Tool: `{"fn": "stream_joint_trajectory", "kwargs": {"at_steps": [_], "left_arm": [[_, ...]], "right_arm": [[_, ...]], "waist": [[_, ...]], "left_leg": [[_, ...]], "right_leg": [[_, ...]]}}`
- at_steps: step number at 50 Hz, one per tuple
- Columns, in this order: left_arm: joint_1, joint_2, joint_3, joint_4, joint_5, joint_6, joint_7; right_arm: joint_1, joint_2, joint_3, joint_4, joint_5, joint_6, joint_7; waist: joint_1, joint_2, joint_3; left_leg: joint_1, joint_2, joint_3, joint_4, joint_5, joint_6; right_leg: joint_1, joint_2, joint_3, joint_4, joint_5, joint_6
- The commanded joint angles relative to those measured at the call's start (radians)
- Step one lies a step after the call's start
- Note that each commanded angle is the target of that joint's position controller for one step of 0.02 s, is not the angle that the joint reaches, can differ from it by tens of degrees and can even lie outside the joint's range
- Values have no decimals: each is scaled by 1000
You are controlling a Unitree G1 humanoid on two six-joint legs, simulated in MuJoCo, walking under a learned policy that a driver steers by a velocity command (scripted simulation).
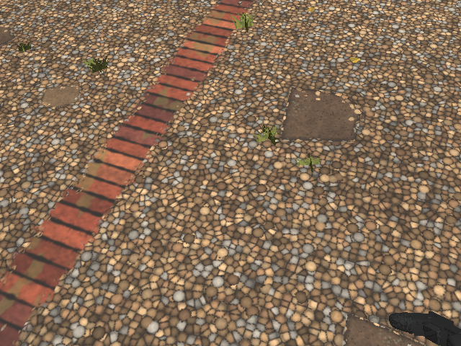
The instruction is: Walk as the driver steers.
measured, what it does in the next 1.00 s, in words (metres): walks ahead: left foot, then right foot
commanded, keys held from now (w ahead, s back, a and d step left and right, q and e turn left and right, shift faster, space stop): w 1.00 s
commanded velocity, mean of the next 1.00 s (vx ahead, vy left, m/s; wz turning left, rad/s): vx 0.50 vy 0.00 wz -0.03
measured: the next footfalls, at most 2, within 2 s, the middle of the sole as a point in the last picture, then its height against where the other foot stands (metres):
left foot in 0.06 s outside the picture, level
right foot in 0.58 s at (313, 335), level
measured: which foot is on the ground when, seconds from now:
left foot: up 0.00-0.04, down 0.06-0.58, up 0.60-1.00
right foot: down 0.00-0.08, up 0.10-0.56, down 0.58-1.00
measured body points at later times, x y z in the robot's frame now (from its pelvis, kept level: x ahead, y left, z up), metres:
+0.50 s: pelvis +0.29 +0.01 +0.01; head +0.32 +0.01 +0.45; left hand +0.53 +0.23 -0.07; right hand +0.29 -0.27 -0.12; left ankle +0.18 +0.12 -0.73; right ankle +0.47 -0.13 -0.70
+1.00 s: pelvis +0.57 -0.02 +0.01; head +0.60 -0.02 +0.46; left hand +0.58 +0.27 -0.12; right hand +0.78 -0.25 -0.08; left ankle +0.75 +0.13 -0.70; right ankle +0.47 -0.12 -0.73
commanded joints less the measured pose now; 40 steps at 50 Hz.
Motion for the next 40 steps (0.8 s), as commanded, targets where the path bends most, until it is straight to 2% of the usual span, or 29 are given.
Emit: {"fn": "stream_joint_trajectory", "kwargs": {"at_steps": [1,2,3,4,5,6,7,8,9,10,12,13,15,18,21,23,26,27,28,29,30,31,32,33,34,35,36,38,40], "left_arm": [[3,177,49,-29,1,7,10],[-12,170,43,-31,5,11,10],[-16,135,26,-50,21,11,11],[130,40,-2,-54,10,-5,5],[105,90,1,-39,3,-20,1],[-12,152,19,-64,-20,-27,-6],[-93,151,14,-85,-17,-34,-7],[-140,140,16,-95,0,-38,-6],[-128,128,19,-90,5,-34,-6],[-103,109,16,-80,5,-27,-6],[-90,76,8,-72,8,-14,-3],[-119,68,5,-83,12,-11,-2],[-191,56,-2,-101,18,-15,-4],[-300,32,-13,-118,13,-28,-17],[-395,36,-14,-140,3,-37,-33],[-437,47,-10,-158,0,-41,-43],[-410,80,3,-157,3,-45,-54],[-336,102,16,-138,7,-46,-51],[-192,147,40,-93,10,-44,-43],[-9,220,61,-59,22,-40,-31],[33,298,76,-39,20,-35,-32],[44,194,52,-42,4,-33,-31],[-26,159,38,-48,4,-34,-27],[-90,140,31,-55,10,-33,-26],[-139,116,23,-57,17,-34,-29],[-166,95,16,-59,27,-37,-30],[-177,91,16,-55,27,-42,-33],[-177,107,22,-36,17,-54,-33],[-163,132,29,-16,17,-55,-25]], "right_arm": [[-15,-133,-46,-73,-3,-26,0],[111,-167,-64,-42,-6,-27,-8],[285,-215,-77,-16,-18,-27,-16],[386,-288,-98,10,-27,-21,-17],[406,-199,-76,21,-3,-18,-13],[341,-154,-62,16,6,-12,-21],[278,-141,-55,7,-1,-5,-27],[238,-126,-49,8,-9,-3,-26],[219,-108,-41,5,-20,-8,-27],[212,-103,-39,7,-21,-12,-25],[218,-112,-41,21,-8,-21,-24],[225,-128,-45,28,-6,-23,-27],[245,-153,-52,38,-4,-20,-32],[282,-168,-54,52,4,-8,-40],[351,-186,-58,82,11,4,-43],[376,-190,-60,99,14,17,-45],[372,-209,-69,111,16,36,-55],[352,-217,-71,108,17,41,-59],[349,-198,-62,105,12,46,-62],[351,-148,-39,76,-13,44,-66],[483,-26,-2,54,-11,22,-56],[424,-125,-22,70,9,3,-51],[321,-174,-37,37,30,-10,-45],[264,-167,-35,25,25,-15,-47],[239,-161,-39,20,8,-14,-49],[257,-152,-42,24,4,-4,-48],[280,-132,-39,31,5,7,-47],[282,-102,-33,32,0,26,-50],[215,-92,-28,10,-7,31,-53]], "waist": [[-64,-160,-15],[-131,-152,-104],[-202,-101,-254],[-161,183,-413],[-190,196,-431],[-196,106,-257],[-174,14,-154],[-147,-20,-70],[-112,-3,-46],[-93,20,-45],[-76,31,-33],[-78,27,-15],[-95,12,4],[-135,9,20],[-172,10,36],[-175,14,46],[-133,31,19],[-84,36,-27],[-16,21,-122],[50,-75,-277],[-23,-341,-393],[28,-258,-386],[24,-207,-231],[-3,-130,-153],[-32,-107,-92],[-68,-127,-76],[-88,-136,-70],[-107,-124,-46],[-98,-106,-13]], "left_leg": [[100,-38,35,-36,-103,55],[287,-49,55,-46,-63,89],[598,86,-79,18,2,153],[989,330,-549,-40,-191,327],[1012,355,-751,-179,-345,329],[877,328,-604,-198,-420,280],[721,291,-484,-224,-372,251],[589,252,-402,-258,-282,242],[511,220,-344,-286,-205,235],[468,202,-310,-311,-156,238],[423,189,-240,-344,-72,251],[410,188,-210,-359,-29,255],[409,172,-152,-377,18,246],[403,129,-70,-382,25,205],[465,157,-73,-370,-6,197],[545,191,-87,-340,10,187],[635,223,-94,-252,162,159],[634,203,-70,-160,312,141],[582,154,-31,12,384,113],[385,98,9,312,142,75],[-25,-89,9,656,-537,10],[-151,-51,-111,774,-631,15],[-215,-2,-96,786,-547,25],[-190,45,-68,744,-456,24],[-155,71,-60,684,-401,16],[-93,94,-68,652,-362,10],[-51,99,-66,627,-346,3],[-36,107,-53,566,-317,-17],[-72,112,-48,464,-225,-34]], "right_leg": [[30,-278,121,97,777,-106],[-2,-231,81,251,904,-81],[-178,-186,58,502,731,-50],[-581,-10,-3,906,140,42],[-708,2,101,1022,-187,42],[-788,-57,89,1066,-131,38],[-778,-109,40,1028,-47,33],[-761,-143,14,957,9,34],[-711,-174,13,909,50,35],[-671,-183,7,880,69,40],[-666,-197,-13,811,80,58],[-688,-204,-22,762,108,70],[-709,-209,-35,633,225,83],[-651,-180,-67,411,411,81],[-630,-154,-80,299,477,76],[-653,-146,-71,249,439,58],[-587,-122,-81,200,327,19],[-473,-93,-108,174,314,-1],[-263,-82,-122,167,328,-32],[45,-252,63,218,375,-98],[368,-467,534,127,180,-269],[359,-455,625,43,28,-261],[235,-420,474,22,53,-216],[98,-379,365,2,143,-192],[-21,-347,292,-29,236,-184],[-101,-321,241,-59,296,-178],[-151,-309,211,-88,323,-183],[-216,-302,145,-132,381,-198],[-231,-293,95,-160,412,-199]]}}
Keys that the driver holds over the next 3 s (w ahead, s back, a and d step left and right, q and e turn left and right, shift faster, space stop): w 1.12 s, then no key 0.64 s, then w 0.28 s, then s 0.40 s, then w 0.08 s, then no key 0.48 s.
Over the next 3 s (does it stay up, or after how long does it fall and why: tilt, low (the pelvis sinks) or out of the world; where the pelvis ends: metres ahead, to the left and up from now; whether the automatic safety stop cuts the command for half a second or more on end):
stays up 0.90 0.01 0.01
